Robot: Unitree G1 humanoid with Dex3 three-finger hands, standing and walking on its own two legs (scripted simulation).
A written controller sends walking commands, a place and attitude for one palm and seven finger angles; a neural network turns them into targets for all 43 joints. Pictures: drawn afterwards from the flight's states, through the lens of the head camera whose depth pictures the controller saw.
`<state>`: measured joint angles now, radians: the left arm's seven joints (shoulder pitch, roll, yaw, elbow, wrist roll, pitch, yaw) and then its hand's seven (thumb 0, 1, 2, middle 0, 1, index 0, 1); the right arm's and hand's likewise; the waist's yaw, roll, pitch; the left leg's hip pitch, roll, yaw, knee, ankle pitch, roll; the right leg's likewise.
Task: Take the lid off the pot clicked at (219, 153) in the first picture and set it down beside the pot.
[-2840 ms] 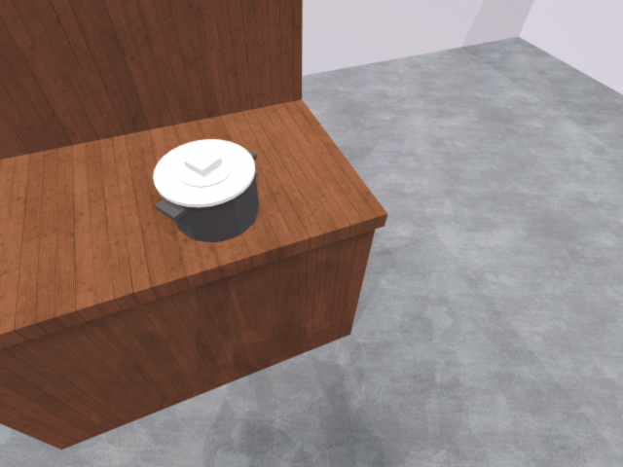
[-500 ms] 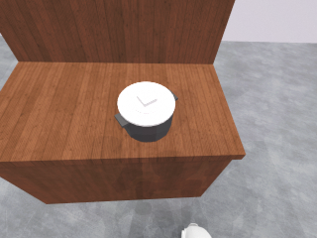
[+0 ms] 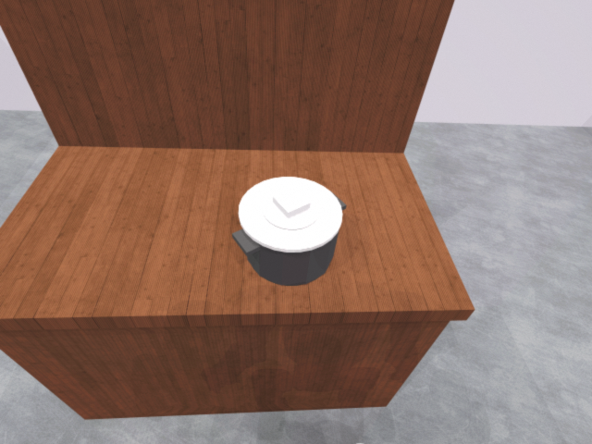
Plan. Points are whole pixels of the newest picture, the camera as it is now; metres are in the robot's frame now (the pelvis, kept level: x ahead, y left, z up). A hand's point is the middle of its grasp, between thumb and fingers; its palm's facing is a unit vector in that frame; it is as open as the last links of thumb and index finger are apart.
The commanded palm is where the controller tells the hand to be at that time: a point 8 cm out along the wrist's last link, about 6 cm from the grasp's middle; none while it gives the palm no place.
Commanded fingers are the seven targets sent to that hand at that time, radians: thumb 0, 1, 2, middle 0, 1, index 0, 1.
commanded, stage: come to a stop and stand still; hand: left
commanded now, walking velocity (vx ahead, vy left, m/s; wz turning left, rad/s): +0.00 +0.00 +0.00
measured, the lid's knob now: (291, 202) +0.50 +0.03 +0.04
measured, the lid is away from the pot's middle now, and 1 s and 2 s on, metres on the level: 0.00 0.00 0.00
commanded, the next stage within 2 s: look again from close up in 0.80 s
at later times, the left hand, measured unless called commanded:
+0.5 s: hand out of the picture -0.03 +0.22 -0.15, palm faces +0.01 -0.99 -0.17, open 7.4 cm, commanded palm none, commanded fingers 0.00 0.90 0.90 -0.20 -0.30 -0.20 -0.30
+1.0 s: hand out of the picture -0.06 +0.23 -0.15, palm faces -0.01 -0.99 -0.16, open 7.4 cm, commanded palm none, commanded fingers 0.00 0.90 0.90 -0.20 -0.30 -0.20 -0.30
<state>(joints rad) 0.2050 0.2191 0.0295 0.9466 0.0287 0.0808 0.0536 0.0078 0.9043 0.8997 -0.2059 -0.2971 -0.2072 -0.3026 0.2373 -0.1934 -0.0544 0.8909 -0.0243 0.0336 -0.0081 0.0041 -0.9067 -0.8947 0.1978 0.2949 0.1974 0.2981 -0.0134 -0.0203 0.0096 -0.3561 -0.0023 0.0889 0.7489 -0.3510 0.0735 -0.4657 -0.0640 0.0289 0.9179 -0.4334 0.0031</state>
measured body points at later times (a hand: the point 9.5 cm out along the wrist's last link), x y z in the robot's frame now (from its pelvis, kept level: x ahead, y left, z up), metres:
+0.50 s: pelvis -0.02 +0.06 +0.02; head -0.03 +0.06 +0.47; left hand -0.03 +0.27 -0.14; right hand -0.02 -0.18 -0.13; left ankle +0.03 +0.08 -0.71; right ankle -0.05 -0.06 -0.71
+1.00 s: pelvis -0.02 +0.07 +0.02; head -0.02 +0.08 +0.47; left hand -0.06 +0.28 -0.14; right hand -0.02 -0.16 -0.13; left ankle +0.03 +0.08 -0.71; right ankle -0.06 -0.06 -0.71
